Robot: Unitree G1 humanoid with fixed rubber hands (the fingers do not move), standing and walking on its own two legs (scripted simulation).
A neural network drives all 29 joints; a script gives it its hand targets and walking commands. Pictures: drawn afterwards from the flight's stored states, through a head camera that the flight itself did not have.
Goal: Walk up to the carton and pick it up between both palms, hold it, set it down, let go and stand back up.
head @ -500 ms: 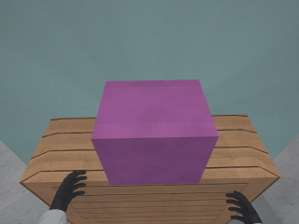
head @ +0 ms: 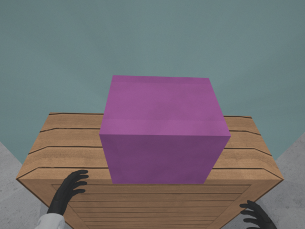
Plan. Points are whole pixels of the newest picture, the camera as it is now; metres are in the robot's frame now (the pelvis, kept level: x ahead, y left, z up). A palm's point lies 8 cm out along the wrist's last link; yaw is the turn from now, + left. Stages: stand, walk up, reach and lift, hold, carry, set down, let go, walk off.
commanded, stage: stand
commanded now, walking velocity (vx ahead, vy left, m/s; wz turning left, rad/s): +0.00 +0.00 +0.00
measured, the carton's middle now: (159, 131) +0.39 +0.00 +0.06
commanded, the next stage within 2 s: none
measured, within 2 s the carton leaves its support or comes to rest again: neither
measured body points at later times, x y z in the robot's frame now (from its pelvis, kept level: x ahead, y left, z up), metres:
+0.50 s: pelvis +0.00 +0.00 +0.00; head +0.01 +0.01 +0.45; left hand +0.22 +0.24 -0.01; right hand +0.18 -0.29 -0.06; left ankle +0.02 +0.14 -0.74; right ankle +0.02 -0.11 -0.73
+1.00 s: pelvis +0.01 +0.00 +0.00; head +0.01 +0.02 +0.45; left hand +0.22 +0.24 -0.01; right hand +0.18 -0.28 -0.06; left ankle +0.02 +0.14 -0.74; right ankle +0.02 -0.11 -0.73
